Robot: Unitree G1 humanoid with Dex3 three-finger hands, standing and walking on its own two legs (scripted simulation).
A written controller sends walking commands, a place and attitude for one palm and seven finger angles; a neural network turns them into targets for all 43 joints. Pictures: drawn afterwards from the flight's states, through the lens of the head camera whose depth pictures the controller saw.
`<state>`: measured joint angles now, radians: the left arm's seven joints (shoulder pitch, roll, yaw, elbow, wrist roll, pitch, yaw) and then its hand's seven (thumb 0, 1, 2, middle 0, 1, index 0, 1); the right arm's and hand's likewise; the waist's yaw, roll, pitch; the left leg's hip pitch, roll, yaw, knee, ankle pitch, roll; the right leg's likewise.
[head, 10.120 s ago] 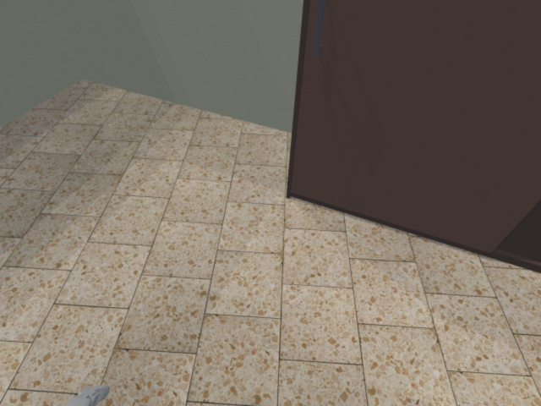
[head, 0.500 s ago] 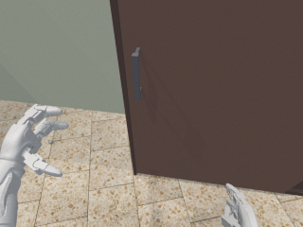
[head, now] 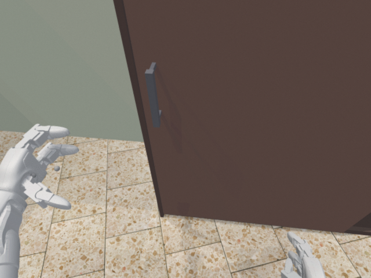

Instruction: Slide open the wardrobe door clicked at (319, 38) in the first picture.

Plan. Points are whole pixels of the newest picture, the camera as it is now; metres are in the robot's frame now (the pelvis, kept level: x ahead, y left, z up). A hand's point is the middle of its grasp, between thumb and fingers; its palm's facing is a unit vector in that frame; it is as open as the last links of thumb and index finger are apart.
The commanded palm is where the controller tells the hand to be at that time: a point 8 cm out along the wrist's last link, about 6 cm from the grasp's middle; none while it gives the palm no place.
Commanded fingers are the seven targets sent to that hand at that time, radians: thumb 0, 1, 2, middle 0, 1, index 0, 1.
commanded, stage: raise the hand with hooked fingers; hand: left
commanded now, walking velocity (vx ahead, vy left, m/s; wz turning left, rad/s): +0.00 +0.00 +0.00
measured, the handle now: (155, 96) +0.54 +0.14 +0.11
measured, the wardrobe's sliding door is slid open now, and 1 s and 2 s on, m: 0.00 0.00 0.00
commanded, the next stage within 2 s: move the hooked fingers beside the handle in 0.10 s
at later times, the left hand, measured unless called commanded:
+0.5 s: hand (75, 156) +0.31 +0.25 +0.13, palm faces -0.02 -1.00 -0.02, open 14.0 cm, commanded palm +0.28 +0.30 +0.13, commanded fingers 0.00 -0.50 0.30 -0.30 -1.20 -0.30 -1.20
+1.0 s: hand (97, 132) +0.37 +0.24 +0.13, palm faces -0.03 -1.00 -0.01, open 14.0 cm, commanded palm +0.35 +0.28 +0.12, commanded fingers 0.00 -0.50 0.30 -0.30 -1.20 -0.30 -1.20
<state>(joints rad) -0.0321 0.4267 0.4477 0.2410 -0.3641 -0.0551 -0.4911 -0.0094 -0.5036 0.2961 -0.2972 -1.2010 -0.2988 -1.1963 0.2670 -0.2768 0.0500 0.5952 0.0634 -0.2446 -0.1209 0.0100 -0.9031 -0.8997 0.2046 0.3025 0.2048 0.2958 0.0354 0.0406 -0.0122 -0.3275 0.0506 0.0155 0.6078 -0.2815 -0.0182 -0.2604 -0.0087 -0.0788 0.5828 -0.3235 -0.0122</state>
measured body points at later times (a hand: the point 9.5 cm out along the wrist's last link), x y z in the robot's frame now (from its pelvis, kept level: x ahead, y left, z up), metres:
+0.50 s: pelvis +0.00 +0.01 +0.00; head +0.00 +0.00 +0.45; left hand +0.30 +0.31 +0.13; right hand +0.17 -0.23 -0.08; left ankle +0.02 +0.13 -0.73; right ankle -0.01 -0.11 -0.73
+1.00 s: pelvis +0.00 +0.01 +0.00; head +0.02 +0.00 +0.45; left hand +0.37 +0.29 +0.13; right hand +0.13 -0.25 -0.10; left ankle +0.02 +0.13 -0.73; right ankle -0.01 -0.11 -0.73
